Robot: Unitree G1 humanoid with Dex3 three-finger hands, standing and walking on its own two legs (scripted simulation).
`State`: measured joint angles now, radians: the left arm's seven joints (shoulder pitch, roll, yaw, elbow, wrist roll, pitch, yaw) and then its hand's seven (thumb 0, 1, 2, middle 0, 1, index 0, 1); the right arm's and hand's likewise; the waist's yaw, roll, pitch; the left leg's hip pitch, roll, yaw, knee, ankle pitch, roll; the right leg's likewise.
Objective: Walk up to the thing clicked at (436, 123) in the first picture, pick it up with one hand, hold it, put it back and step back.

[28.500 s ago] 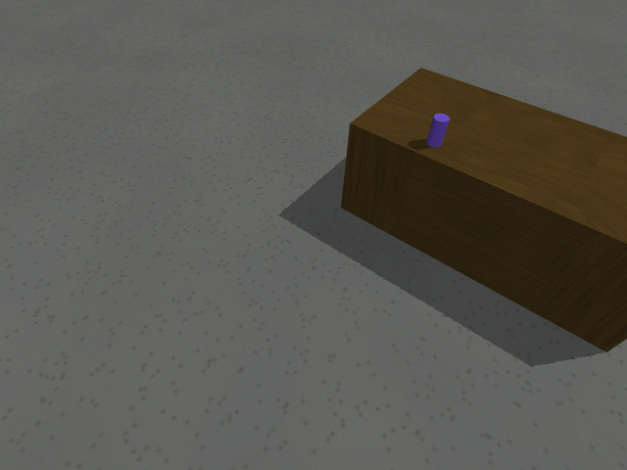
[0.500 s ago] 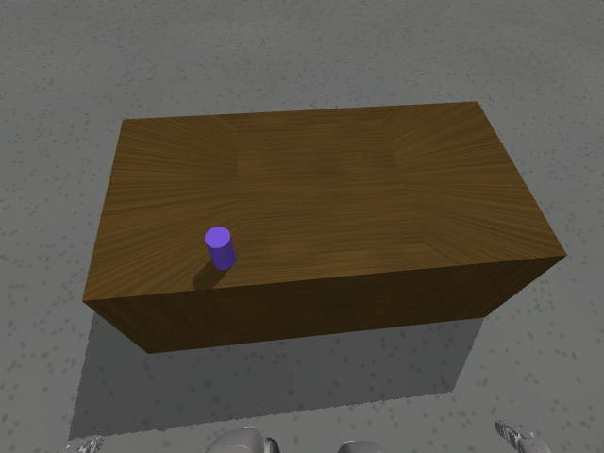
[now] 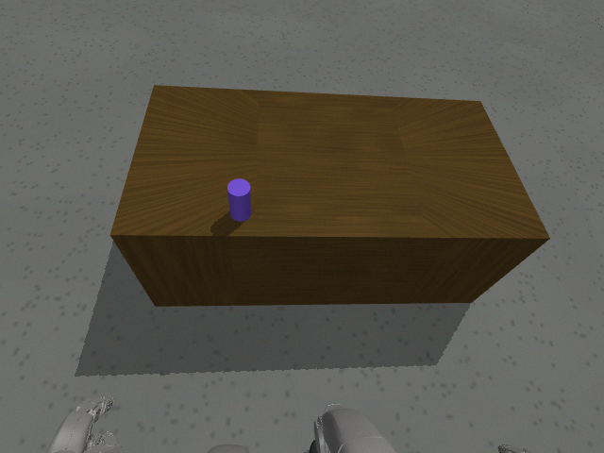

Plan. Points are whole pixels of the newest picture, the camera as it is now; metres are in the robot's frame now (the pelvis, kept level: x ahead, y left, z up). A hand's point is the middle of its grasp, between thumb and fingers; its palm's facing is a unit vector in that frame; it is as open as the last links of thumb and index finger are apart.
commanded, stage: step back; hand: left
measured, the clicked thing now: (240, 200) +0.67 +0.13 -0.26
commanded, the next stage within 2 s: none
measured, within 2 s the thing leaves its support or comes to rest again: neither
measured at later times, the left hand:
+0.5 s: hand out of the picture -0.06 +0.21 -0.13, palm faces -0.07 -0.91 -0.41, open 7.4 cm
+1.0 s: hand out of the picture -0.26 +0.19 -0.16, palm faces -0.03 -0.93 -0.37, open 7.4 cm
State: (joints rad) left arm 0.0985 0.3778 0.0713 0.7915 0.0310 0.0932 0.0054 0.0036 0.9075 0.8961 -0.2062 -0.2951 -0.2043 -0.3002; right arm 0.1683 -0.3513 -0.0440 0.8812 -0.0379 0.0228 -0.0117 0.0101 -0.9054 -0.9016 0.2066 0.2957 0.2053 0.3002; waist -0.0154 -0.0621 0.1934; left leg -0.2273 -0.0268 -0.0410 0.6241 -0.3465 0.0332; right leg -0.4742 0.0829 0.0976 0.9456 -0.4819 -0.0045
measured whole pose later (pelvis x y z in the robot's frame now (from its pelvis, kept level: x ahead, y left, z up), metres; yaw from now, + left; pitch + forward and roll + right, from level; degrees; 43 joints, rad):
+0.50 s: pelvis -0.16 -0.05 +0.00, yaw -4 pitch -2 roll +3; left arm 0.20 0.35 0.07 0.83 0.04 0.07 -0.02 0.01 0.91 0.90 -0.21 -0.30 -0.21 -0.30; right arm 0.16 -0.41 -0.05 0.84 0.00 0.05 -0.03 0.01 -0.91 -0.90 0.21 0.30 0.20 0.30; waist 0.03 0.01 0.13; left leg -0.49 -0.10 -0.11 1.12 -0.47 0.00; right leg -0.30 -0.01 0.04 0.63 -0.30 -0.03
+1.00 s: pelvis -0.34 -0.08 +0.00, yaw -2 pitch -1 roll +0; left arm 0.21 0.41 0.07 0.85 0.02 0.06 -0.01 0.00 0.91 0.90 -0.21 -0.30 -0.20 -0.30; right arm 0.12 -0.38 -0.05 0.82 -0.05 0.03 -0.01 0.01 -0.90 -0.90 0.21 0.30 0.21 0.30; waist 0.03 -0.04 0.14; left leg -0.39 0.06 0.02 0.60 -0.21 0.01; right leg -0.28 0.02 0.10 0.86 -0.50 0.02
